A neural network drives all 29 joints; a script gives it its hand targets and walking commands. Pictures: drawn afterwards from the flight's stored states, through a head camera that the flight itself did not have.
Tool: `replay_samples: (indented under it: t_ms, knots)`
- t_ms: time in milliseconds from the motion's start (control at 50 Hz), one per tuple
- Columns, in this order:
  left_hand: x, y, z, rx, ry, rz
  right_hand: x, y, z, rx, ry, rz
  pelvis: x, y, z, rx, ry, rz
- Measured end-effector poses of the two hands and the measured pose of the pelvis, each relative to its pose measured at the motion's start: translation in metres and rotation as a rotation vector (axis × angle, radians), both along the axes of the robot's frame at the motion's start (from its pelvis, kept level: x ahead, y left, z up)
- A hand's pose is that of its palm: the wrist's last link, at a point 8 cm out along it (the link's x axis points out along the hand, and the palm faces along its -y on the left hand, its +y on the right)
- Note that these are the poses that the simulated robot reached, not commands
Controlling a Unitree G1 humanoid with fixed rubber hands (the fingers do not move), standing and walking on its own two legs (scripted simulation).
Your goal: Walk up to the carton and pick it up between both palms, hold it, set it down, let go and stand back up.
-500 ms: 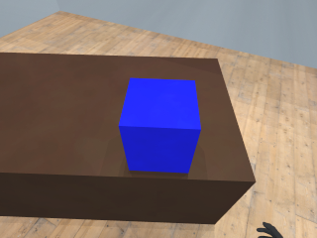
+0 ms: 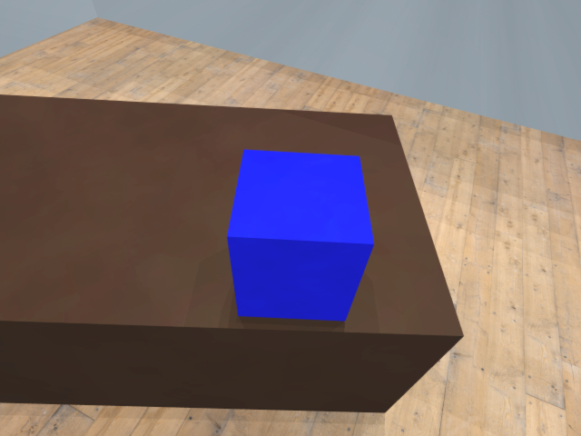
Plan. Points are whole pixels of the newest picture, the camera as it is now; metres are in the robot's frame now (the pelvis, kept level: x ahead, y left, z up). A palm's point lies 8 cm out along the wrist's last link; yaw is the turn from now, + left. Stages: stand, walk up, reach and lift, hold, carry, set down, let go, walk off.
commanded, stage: walk up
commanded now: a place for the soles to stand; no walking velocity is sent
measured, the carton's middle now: (296, 239) +0.47 +0.00 -0.04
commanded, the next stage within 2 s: reach and lift in 1.40 s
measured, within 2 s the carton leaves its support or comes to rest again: neither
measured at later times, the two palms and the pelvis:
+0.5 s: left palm out of the picture +0.06 +0.31 -0.11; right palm out of the picture +0.12 -0.31 -0.11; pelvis +0.00 -0.01 +0.00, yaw +0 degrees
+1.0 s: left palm out of the picture +0.10 +0.29 -0.11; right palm out of the picture +0.11 -0.35 -0.11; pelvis +0.02 -0.03 +0.00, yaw -1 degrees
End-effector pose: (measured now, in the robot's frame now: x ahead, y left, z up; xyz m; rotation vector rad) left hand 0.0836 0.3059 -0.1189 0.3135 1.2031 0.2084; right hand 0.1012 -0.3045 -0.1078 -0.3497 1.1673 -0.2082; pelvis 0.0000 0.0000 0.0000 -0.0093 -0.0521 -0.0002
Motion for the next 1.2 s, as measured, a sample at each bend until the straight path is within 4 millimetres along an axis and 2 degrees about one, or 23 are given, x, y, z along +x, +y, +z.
replay_samples:
  t_ms: [240, 340, 460, 560, 700, 900, 1120, 1200]
  knots:
    - [-0.030, 0.007, -0.002, 0.011, 0.052, 0.036, 0.001, -0.004, 0.002, -0.013, 0.002, 0.000, -0.003, 0.000, -0.001, -0.004, 0.006, 0.012]
    - [-0.033, 0.008, 0.000, 0.019, 0.059, 0.041, 0.007, -0.004, 0.001, -0.001, -0.011, 0.000, -0.001, -0.002, -0.001, -0.004, 0.006, 0.010]
    - [-0.027, 0.006, 0.004, 0.034, 0.041, 0.041, 0.014, -0.004, -0.002, 0.012, -0.019, 0.008, 0.003, -0.005, 0.000, 0.001, 0.004, 0.009]
    - [-0.015, 0.004, 0.006, 0.029, 0.018, 0.027, 0.017, -0.010, 0.002, -0.008, -0.043, 0.005, 0.006, -0.008, -0.001, 0.001, 0.001, 0.000]
    - [-0.002, 0.001, 0.005, 0.029, 0.003, 0.012, 0.009, -0.027, 0.006, -0.051, -0.041, -0.009, 0.009, -0.013, -0.003, 0.006, 0.006, -0.005]
    - [0.005, -0.012, 0.006, 0.032, 0.015, -0.007, 0.001, -0.047, 0.004, -0.062, -0.007, -0.027, 0.016, -0.025, -0.003, 0.005, 0.014, -0.011]
    - [0.031, -0.016, 0.013, 0.042, -0.046, -0.023, 0.010, -0.043, 0.000, -0.044, -0.034, -0.021, 0.020, -0.027, -0.004, 0.012, 0.004, -0.019]
    - [0.036, -0.017, 0.014, 0.038, -0.055, -0.029, 0.009, -0.040, 0.001, -0.043, -0.038, -0.018, 0.020, -0.027, -0.004, 0.009, 0.000, -0.023]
